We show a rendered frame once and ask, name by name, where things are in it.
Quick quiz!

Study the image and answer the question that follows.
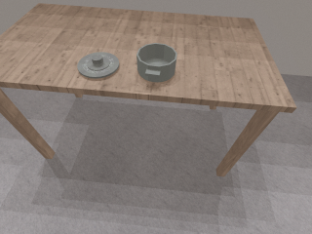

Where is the lid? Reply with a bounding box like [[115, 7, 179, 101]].
[[77, 52, 120, 79]]

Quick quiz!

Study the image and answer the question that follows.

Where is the knob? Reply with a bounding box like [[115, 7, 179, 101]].
[[91, 54, 103, 64]]

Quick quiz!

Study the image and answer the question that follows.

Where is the table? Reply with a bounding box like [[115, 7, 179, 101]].
[[0, 3, 297, 177]]

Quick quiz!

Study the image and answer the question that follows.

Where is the pot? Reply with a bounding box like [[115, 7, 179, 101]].
[[136, 43, 177, 83]]

